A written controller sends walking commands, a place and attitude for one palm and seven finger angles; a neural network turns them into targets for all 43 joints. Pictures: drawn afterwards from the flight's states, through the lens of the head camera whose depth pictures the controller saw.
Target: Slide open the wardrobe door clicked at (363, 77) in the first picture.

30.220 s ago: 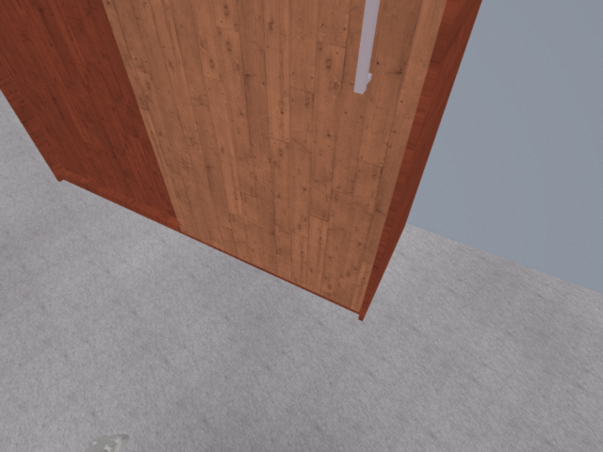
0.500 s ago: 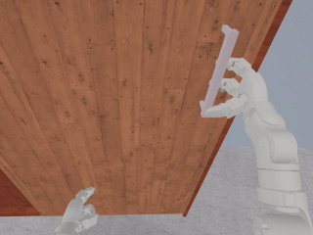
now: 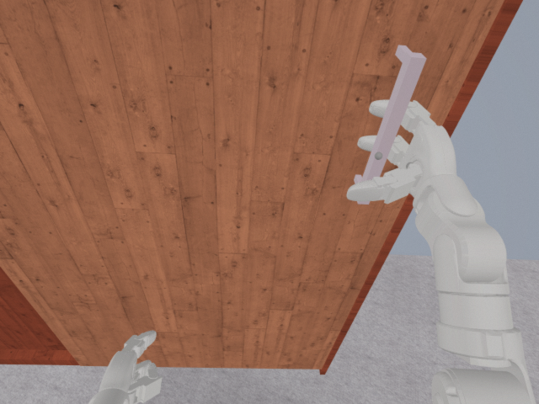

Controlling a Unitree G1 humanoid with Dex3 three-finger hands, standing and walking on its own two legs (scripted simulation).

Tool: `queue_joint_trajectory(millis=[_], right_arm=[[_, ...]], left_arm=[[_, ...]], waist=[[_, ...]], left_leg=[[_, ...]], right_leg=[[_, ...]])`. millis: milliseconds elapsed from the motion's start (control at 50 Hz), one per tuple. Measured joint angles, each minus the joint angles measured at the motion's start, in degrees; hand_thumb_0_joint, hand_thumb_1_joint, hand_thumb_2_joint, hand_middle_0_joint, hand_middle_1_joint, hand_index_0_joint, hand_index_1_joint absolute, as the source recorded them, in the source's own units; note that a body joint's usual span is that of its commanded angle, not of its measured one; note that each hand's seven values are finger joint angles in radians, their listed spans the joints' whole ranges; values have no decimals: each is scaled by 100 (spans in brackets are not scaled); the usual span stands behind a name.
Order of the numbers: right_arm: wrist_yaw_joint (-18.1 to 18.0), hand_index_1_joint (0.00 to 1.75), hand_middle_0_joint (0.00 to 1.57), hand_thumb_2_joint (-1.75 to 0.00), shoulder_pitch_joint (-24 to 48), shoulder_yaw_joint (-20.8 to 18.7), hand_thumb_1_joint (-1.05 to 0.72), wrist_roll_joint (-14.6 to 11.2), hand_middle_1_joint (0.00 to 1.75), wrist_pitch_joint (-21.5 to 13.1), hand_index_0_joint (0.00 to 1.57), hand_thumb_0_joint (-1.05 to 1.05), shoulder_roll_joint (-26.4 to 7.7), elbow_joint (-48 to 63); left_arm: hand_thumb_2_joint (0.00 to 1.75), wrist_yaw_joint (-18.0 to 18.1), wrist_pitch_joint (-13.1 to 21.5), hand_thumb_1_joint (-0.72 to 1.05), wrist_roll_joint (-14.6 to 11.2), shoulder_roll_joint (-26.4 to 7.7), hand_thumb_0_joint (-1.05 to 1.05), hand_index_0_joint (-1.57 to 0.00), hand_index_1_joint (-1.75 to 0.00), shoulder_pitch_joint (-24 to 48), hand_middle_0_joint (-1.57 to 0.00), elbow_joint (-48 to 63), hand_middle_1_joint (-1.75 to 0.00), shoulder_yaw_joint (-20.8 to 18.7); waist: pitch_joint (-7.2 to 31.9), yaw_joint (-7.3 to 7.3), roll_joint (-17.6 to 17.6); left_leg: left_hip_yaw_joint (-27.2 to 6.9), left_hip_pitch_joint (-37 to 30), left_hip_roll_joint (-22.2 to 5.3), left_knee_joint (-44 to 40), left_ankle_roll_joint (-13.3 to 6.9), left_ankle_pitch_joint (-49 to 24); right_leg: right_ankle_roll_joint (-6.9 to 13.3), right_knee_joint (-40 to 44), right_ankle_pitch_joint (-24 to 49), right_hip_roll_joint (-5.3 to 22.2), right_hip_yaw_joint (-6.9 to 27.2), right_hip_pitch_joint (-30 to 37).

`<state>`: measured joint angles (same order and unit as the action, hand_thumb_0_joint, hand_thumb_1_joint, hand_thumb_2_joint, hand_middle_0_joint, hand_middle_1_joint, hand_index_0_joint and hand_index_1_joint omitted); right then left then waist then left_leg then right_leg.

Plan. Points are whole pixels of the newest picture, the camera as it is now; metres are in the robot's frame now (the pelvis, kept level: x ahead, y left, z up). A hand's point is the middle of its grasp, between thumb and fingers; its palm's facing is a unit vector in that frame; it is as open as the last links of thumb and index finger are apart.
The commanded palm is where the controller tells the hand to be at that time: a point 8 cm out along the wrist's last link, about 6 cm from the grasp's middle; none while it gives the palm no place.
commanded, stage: slide the fingers in behind the handle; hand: right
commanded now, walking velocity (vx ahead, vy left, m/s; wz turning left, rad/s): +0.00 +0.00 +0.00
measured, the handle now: (380, 133) +0.43 -0.11 +0.25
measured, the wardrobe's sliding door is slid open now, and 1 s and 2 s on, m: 0.00 0.00 0.00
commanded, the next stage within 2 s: grip the handle and tug to test in 0.40 s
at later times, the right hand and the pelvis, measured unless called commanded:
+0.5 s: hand (385, 157) +0.37 -0.10 +0.25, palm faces -0.08 +1.00 -0.01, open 14.0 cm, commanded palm +0.35 -0.16 +0.25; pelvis +0.00 +0.00 +0.00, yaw +0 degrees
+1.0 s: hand (388, 156) +0.37 -0.11 +0.25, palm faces -0.06 +1.00 -0.02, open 8.9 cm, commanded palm +0.35 -0.15 +0.25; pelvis +0.01 -0.01 +0.00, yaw +0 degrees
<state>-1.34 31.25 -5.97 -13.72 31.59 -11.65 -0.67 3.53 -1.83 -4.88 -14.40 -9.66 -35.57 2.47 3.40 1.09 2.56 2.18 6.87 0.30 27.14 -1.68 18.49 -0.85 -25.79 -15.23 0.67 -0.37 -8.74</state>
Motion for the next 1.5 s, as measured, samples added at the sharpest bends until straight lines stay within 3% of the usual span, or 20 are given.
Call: queue_joint_trajectory(millis=[340,620,800,1180,1500], right_arm=[[176,120,30,-30,-47,-113,50,-25,120,-157,30,-1,-156,-132],[184,120,31,-31,-76,-124,46,-65,121,-87,30,-1,-139,-52],[135,122,34,-44,-192,-96,18,-20,125,-62,29,-1,-90,163],[88,136,42,-80,83,50,-66,-35,137,22,40,1,1,-89],[-65,139,45,-83,-60,20,-75,30,140,10,38,1,40,50]], left_arm=[[90,24,-1,91,-15,8,1,-20,-30,9,-20,64,-30,23],[90,19,-19,91,5,34,1,-20,-30,55,-20,50,-30,45],[90,-7,-36,91,-5,24,1,-20,-30,61,-20,103,-30,31],[90,-6,-100,91,29,83,1,-20,-30,112,-20,57,-30,69],[90,-44,-160,91,29,29,1,-20,-30,26,-20,65,-30,13]], waist=[[0,-17,2],[19,-10,-19],[21,-30,-2],[7,-23,-15],[12,24,10]], left_leg=[[15,-24,26,-72,-21,-30],[-3,-20,-6,-58,11,-2],[-20,-24,-27,-41,36,17],[-15,14,-51,-36,51,26],[-29,-15,6,-44,2,18]], right_leg=[[-20,54,23,24,16,13],[10,36,-11,-8,-3,11],[32,1,-45,-27,-20,9],[49,2,-48,-50,-16,-28],[1,34,-37,6,-29,22]])
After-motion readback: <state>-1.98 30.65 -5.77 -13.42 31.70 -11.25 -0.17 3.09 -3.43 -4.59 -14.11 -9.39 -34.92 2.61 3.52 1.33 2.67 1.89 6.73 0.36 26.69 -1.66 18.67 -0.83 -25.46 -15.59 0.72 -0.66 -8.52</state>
